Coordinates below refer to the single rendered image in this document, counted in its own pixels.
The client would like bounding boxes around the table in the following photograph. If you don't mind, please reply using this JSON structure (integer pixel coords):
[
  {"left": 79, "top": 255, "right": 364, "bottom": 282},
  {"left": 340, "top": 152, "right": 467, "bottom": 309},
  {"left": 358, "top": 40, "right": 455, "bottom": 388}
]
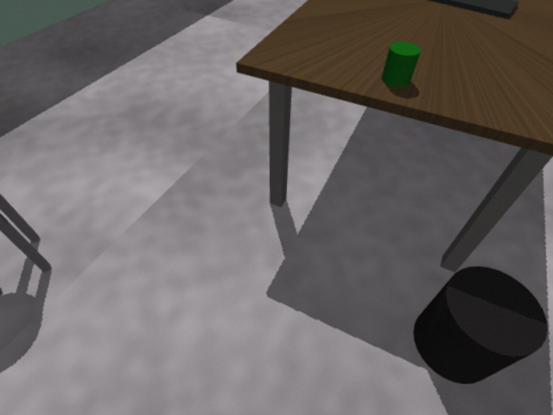
[{"left": 236, "top": 0, "right": 553, "bottom": 272}]

